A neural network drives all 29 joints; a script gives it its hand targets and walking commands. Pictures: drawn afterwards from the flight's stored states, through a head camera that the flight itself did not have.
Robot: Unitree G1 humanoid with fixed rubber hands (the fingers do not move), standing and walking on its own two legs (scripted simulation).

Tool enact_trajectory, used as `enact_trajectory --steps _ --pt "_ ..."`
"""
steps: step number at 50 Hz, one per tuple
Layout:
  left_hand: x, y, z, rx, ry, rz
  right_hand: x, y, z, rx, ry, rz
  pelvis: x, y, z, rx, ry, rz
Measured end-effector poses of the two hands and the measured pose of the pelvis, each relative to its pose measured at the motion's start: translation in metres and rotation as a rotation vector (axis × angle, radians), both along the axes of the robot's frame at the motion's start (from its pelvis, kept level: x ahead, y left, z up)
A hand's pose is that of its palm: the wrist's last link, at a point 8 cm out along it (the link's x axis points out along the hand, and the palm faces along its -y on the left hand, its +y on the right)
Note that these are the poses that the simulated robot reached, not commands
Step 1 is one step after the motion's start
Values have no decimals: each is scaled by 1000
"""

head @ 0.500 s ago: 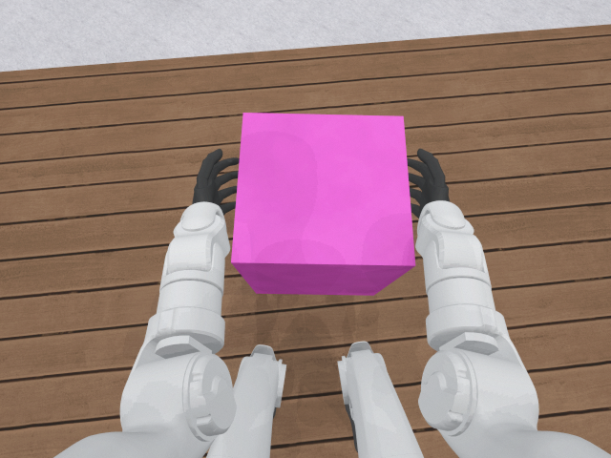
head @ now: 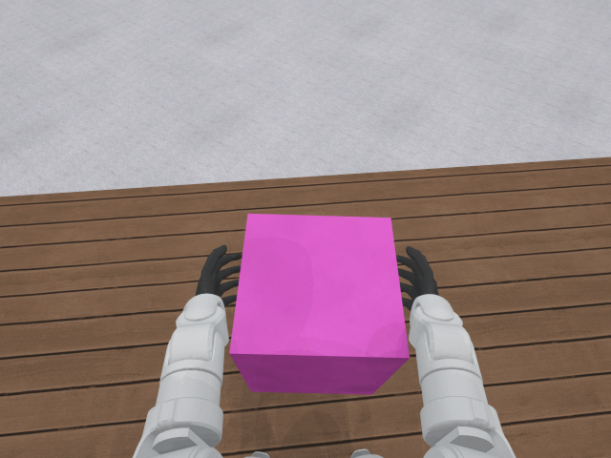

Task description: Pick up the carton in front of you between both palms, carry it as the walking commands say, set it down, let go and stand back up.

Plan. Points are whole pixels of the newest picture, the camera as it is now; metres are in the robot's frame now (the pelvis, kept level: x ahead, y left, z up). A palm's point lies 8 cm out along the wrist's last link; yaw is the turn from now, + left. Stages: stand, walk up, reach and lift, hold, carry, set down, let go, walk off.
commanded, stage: reach and lift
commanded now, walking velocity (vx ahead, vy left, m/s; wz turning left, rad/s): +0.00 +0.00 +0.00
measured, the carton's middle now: (315, 311) +0.34 +0.00 -0.09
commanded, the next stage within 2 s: hold in 1.24 s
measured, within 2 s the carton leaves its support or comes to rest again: neither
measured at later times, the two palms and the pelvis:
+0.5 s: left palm (192, 296) +0.30 +0.15 +0.06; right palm (439, 298) +0.30 -0.15 +0.06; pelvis +0.00 +0.00 +0.03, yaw +0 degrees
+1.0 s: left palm (191, 286) +0.30 +0.15 +0.07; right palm (440, 287) +0.30 -0.15 +0.07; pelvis +0.02 +0.00 +0.03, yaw +0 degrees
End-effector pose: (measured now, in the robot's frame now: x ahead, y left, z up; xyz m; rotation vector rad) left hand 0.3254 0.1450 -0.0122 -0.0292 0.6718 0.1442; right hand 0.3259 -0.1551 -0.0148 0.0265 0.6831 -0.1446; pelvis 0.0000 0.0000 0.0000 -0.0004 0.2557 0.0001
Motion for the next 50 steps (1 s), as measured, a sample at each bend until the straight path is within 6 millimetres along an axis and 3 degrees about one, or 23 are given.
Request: enact_trajectory --steps 9,14,29,50 --pt "-15 4 50 20 -25 -22 -17 4 50 -20 -25 10 11 0 25 1 -171 3" --pt "-22 5 67 38 -19 -34 -23 5 67 -37 -20 25 11 0 30 0 -250 3" --pt "-27 4 72 31 -3 -31 -28 4 72 -30 -4 18 -2 0 29 1 -315 2" --pt "-21 4 81 55 0 -46 -21 4 81 -55 -2 39 15 -2 35 -1 -328 3"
